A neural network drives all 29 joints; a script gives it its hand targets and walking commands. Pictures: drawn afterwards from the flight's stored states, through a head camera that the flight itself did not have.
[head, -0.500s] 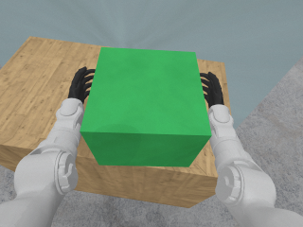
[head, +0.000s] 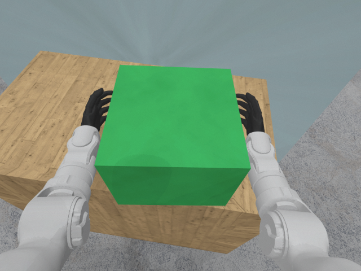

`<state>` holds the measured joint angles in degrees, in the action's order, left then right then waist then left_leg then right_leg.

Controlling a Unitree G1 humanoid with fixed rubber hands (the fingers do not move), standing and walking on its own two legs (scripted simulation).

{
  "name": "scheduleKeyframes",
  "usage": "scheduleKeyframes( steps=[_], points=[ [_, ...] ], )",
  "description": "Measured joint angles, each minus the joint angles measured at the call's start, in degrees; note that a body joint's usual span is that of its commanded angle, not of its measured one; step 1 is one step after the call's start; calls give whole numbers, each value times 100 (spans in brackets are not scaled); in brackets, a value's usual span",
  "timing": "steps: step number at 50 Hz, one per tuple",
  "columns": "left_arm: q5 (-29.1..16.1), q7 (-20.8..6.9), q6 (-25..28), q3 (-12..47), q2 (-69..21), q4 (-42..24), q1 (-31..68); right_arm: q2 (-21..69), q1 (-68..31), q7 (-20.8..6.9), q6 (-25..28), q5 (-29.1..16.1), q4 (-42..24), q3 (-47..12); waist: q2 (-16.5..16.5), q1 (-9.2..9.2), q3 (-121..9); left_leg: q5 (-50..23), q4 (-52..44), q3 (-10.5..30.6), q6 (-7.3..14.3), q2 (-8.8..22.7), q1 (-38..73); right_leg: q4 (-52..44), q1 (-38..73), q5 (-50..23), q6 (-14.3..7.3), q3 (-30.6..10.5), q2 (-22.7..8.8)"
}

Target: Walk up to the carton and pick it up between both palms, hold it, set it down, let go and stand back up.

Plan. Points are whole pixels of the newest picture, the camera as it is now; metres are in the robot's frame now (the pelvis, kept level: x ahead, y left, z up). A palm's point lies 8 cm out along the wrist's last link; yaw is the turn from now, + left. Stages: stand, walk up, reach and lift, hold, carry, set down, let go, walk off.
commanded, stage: reach and lift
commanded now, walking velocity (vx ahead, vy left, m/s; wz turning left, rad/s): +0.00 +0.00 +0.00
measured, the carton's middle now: (174, 137) +0.42 +0.02 +0.01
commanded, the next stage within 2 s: none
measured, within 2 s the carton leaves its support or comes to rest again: leaves its support in 0.18 s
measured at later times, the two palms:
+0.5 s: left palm (88, 120) +0.39 +0.19 +0.12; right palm (272, 126) +0.37 -0.18 +0.13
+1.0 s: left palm (83, 115) +0.37 +0.19 +0.15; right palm (281, 124) +0.36 -0.18 +0.15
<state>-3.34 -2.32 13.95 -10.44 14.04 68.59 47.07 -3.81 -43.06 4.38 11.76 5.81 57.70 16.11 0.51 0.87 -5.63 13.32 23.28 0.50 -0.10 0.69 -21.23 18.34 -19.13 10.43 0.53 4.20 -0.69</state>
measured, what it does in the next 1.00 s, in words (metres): stands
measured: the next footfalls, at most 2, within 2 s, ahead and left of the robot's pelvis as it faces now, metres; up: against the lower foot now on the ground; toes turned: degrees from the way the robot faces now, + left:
none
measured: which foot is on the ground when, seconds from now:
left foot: down 0.00-1.00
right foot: down 0.00-1.00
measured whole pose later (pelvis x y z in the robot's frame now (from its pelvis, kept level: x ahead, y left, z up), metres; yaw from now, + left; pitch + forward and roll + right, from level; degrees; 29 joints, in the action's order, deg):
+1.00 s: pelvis -0.03 +0.00 +0.01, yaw -1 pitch +0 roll -1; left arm 3.7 -1.0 -16.7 -14.6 9.2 37.6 40.8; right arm -8.0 -41.1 3.6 -7.0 -5.2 45.3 8.7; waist -1.3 1.7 -2.9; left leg 10.0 18.2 -0.5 0.1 0.6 -8.3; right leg 13.5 -6.6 6.9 0.5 3.2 -0.6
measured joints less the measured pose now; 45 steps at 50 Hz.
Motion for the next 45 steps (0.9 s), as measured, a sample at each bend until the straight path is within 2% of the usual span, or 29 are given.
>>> scheduleKeyframes(
  steps=[10,18,26,36,45],
  points=[
    [-474,196,-254,496,-53,-268,-329,-177,376,186,-399,-696,-375,-715,119,110,-237,4,51,56,1,-20,26,105,23,51,-3,54,-21],
    [-339,234,-734,358,-82,-577,-323,-313,270,268,-881,-1081,-563,-986,115,95,-149,-78,-89,1,9,-22,445,52,380,-3,-9,-2,-22],
    [82,134,-1338,-52,-130,-916,-229,-300,42,210,-1231,-964,-505,-816,-28,33,57,-246,-361,-70,-1,-9,936,-177,824,-171,-29,-71,-3],
    [483,77,-2108,-348,-247,-1634,-179,-252,-49,-34,-1473,-683,-612,-407,-184,-12,185,-425,-562,-114,3,-11,1085,-399,969,-374,-27,-113,0],
    [659,103,-2764,-402,-396,-2567,-394,-326,87,-111,-1711,-852,-992,-504,-196,31,241,-411,-560,-111,15,-15,1165,-493,1096,-410,-7,-110,-1]
  ],
)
